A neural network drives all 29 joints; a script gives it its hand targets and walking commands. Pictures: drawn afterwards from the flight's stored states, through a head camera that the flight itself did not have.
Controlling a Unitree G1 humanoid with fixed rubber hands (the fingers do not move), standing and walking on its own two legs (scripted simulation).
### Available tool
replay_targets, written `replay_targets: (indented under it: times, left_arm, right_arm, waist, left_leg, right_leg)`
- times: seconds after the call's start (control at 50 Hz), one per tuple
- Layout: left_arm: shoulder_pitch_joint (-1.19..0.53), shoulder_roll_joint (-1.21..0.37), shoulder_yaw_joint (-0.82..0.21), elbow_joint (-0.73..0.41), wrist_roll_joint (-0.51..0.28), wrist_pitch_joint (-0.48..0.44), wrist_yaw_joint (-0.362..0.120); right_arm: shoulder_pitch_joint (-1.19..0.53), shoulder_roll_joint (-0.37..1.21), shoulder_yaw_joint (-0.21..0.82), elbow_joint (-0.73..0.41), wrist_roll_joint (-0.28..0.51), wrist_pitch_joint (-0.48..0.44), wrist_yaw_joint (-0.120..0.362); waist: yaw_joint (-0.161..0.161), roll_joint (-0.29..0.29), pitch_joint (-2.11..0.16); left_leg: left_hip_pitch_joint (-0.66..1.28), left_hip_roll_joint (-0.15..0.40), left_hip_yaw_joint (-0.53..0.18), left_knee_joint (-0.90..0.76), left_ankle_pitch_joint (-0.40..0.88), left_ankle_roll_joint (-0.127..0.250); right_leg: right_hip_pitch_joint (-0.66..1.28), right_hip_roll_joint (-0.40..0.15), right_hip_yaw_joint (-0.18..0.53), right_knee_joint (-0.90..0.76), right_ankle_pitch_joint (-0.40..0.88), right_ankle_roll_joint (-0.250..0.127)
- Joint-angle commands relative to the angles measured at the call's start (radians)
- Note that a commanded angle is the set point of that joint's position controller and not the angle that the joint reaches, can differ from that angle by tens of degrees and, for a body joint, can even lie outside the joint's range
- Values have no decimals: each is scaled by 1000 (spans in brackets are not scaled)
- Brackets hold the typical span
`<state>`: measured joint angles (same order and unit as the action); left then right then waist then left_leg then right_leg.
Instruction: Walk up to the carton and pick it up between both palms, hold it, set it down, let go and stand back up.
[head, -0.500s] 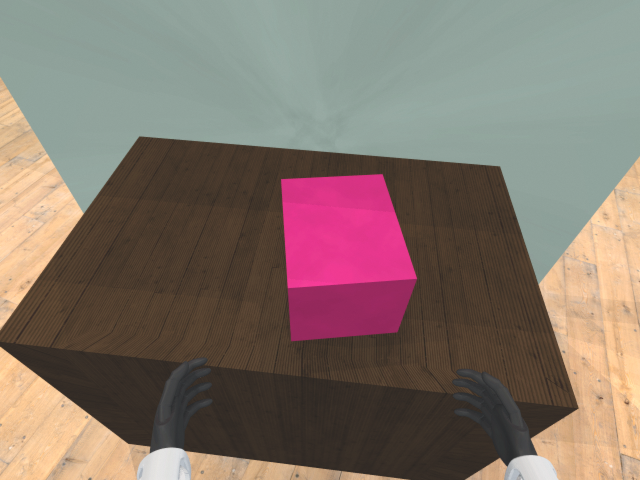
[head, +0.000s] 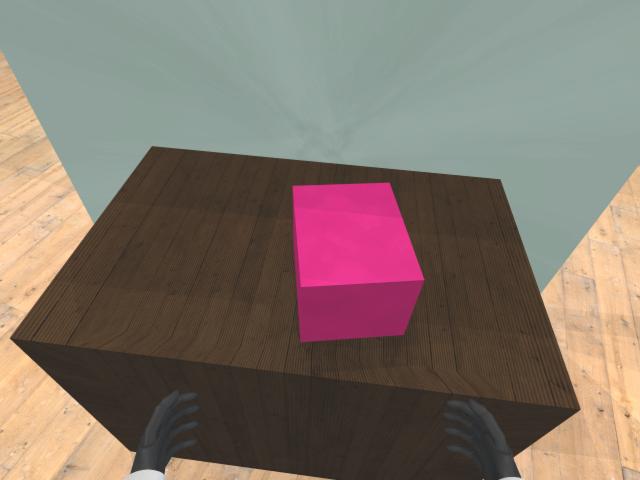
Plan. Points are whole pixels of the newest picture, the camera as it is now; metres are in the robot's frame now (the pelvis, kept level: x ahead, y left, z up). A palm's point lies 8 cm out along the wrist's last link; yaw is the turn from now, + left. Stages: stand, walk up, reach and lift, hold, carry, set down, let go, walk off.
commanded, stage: set down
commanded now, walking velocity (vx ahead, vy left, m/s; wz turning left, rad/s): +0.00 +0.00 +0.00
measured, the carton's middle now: (347, 258) +0.51 +0.00 -0.05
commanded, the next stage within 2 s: let go in 0.14 s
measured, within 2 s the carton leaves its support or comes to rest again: neither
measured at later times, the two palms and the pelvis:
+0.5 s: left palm (153, 465) +0.16 +0.22 -0.07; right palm (491, 471) +0.21 -0.20 -0.08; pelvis +0.02 +0.01 +0.00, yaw +0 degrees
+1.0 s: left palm out of the picture +0.08 +0.28 -0.12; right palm out of the picture +0.16 -0.23 -0.08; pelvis +0.00 +0.03 +0.00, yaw +0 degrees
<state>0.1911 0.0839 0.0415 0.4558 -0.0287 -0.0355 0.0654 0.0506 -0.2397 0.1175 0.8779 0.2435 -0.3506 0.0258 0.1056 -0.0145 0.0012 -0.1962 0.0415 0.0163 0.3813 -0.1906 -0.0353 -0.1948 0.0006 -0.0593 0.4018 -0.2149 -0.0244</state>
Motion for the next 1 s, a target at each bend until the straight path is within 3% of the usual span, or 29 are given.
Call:
replay_targets:
  times: [0.0,0.02,0.04,0.06,0.08,0.1,0.16,0.22,0.28,0.3,0.32,0.34,0.36,0.42,0.44,0.54,0.6,0.62,0.64,0.66,0.68,0.7,0.74,0.76,0.84,0.88,0.9,0.92,0.98]
  left_arm:
    - [-143,168,-42,-338,-4,1,12]
    - [-67,145,-74,-112,-6,38,-20]
    - [-104,133,-63,-261,-1,33,9]
    - [-64,112,-83,-123,-4,53,-15]
    - [-70,139,-63,-194,14,58,-8]
    - [-49,116,-86,-147,8,76,-18]
    - [-64,159,-73,-129,23,95,-36]
    - [-29,137,-53,-140,37,104,-36]
    - [-14,191,-31,-49,38,123,-76]
    - [-32,203,-9,-189,51,109,-56]
    - [-7,206,-27,-99,57,125,-78]
    - [-42,183,-31,-266,39,91,-43]
    - [1,174,-40,-110,51,115,-70]
    - [-34,186,-27,-188,39,102,-65]
    - [-7,189,-23,-106,45,117,-79]
    - [-22,225,-21,-105,54,123,-90]
    - [-18,215,-18,-122,46,124,-86]
    - [162,307,107,86,74,41,-62]
    - [180,344,106,79,69,25,-57]
    - [195,330,109,89,56,18,-64]
    - [162,365,115,87,60,8,-63]
    - [124,354,117,78,64,-1,-72]
    - [101,346,111,101,69,-2,-79]
    - [67,330,99,119,70,-6,-85]
    - [77,364,88,185,68,-18,-82]
    - [84,373,84,224,72,-28,-82]
    - [110,347,74,242,72,-29,-76]
    - [86,376,79,246,79,-28,-75]
    - [105,380,63,279,66,-29,-76]
  right_arm:
    - [-81,-121,-171,-276,-136,-23,-1]
    - [-38,-97,-121,-137,-137,14,-12]
    - [-70,-135,-174,-224,-139,5,9]
    - [-47,-122,-155,-162,-149,31,0]
    - [-17,-112,-161,-176,-156,27,3]
    - [-14,-119,-164,-133,-161,44,-7]
    - [6,-67,-147,-137,-181,67,-14]
    - [10,-104,-165,-173,-191,61,-13]
    - [53,-35,-127,-104,-229,81,-51]
    - [60,-61,-153,-165,-215,56,-38]
    - [62,-29,-132,-115,-216,61,-50]
    - [27,-85,-185,-208,-193,30,-28]
    - [52,-44,-140,-107,-207,45,-40]
    - [21,-66,-182,-125,-224,27,-40]
    - [35,-57,-158,-88,-228,34,-53]
    - [43,-54,-155,-57,-223,39,-62]
    - [19,-62,-172,-75,-226,32,-57]
    - [158,-254,-162,-57,-329,156,-62]
    - [133,-228,-177,-103,-333,208,-55]
    - [121,-188,-159,-134,-332,225,-63]
    - [112,-193,-171,-140,-319,238,-59]
    - [92,-198,-164,-151,-319,246,-62]
    - [62,-221,-166,-165,-308,250,-48]
    - [137,-230,-164,-129,-292,258,-49]
    - [70,-251,-162,-156,-299,266,-37]
    - [95,-272,-175,-136,-298,257,-47]
    - [86,-252,-160,-131,-295,258,-47]
    - [134,-239,-155,-120,-290,265,-42]
    - [122,-274,-162,-124,-295,269,-45]
  waist:
    - [-79,-40,-146]
    - [-122,-90,-34]
    - [-97,-48,-134]
    - [-134,-106,-51]
    - [-96,-57,-101]
    - [-127,-59,-74]
    - [-126,-55,-67]
    - [-121,-46,-109]
    - [-143,-102,-69]
    - [-124,-23,-161]
    - [-140,-48,-103]
    - [-112,-4,-183]
    - [-141,-27,-128]
    - [-130,-32,-163]
    - [-141,-49,-107]
    - [-140,-19,-105]
    - [-131,-15,-118]
    - [-29,-68,-245]
    - [-32,-113,-244]
    - [-31,-99,-230]
    - [-32,-136,-232]
    - [-43,-121,-214]
    - [-53,-23,-123]
    - [-93,14,-81]
    - [-63,-13,-75]
    - [-83,54,-45]
    - [-63,42,-94]
    - [-87,22,-60]
    - [-80,10,-64]
  left_leg:
    - [207,-43,34,-47,154,20]
    - [194,-58,47,-47,128,18]
    - [210,-36,30,-51,170,2]
    - [188,-34,20,-55,142,6]
    - [222,-37,30,-57,169,2]
    - [223,-37,20,-58,156,3]
    - [198,-51,42,-53,108,8]
    - [237,-53,43,-41,219,5]
    - [211,-64,52,-43,204,11]
    - [239,-67,46,-44,249,2]
    - [224,-81,57,-29,224,2]
    - [246,-52,26,-33,297,-8]
    - [250,-62,38,-25,298,-11]
    - [279,-61,44,-20,332,-15]
    - [261,-64,46,-28,287,-2]
    - [272,-50,42,-13,294,-11]
    - [282,-50,38,-8,321,-8]
    - [102,56,-13,128,491,68]
    - [27,38,-8,134,421,57]
    - [-20,26,-18,123,299,63]
    - [-12,30,-24,96,212,55]
    - [-19,45,-27,91,200,64]
    - [-32,52,-40,76,121,64]
    - [-9,45,-37,66,109,48]
    - [4,85,-56,62,164,64]
    - [15,79,-67,53,171,79]
    - [22,83,-59,46,201,77]
    - [17,72,-74,58,194,74]
    - [16,68,-64,50,170,72]
  right_leg:
    - [28,14,9,-120,85,4]
    - [-12,12,17,-155,80,0]
    - [27,26,-7,-133,82,-10]
    - [17,23,-8,-145,91,5]
    - [52,26,1,-140,105,-1]
    - [26,32,11,-141,99,-5]
    - [62,14,11,-148,80,-4]
    - [80,29,5,-143,180,4]
    - [132,6,25,-152,252,30]
    - [167,14,16,-112,303,30]
    - [150,12,18,-129,285,29]
    - [139,31,-3,-100,298,18]
    - [119,27,9,-121,297,12]
    - [112,29,1,-121,323,22]
    - [110,27,13,-133,313,34]
    - [115,11,13,-121,324,29]
    - [93,20,0,-127,311,33]
    - [202,-99,32,14,479,12]
    - [269,-113,43,5,539,9]
    - [302,-137,72,6,536,29]
    - [278,-142,76,0,528,25]
    - [240,-125,82,-10,430,4]
    - [153,-100,62,-46,178,9]
    - [99,-101,70,-60,133,6]
    - [99,-97,79,-42,164,-4]
    - [65,-115,94,-59,116,-5]
    - [104,-103,85,-54,116,6]
    - [99,-99,66,-54,145,4]
    - [85,-100,71,-41,157,16]
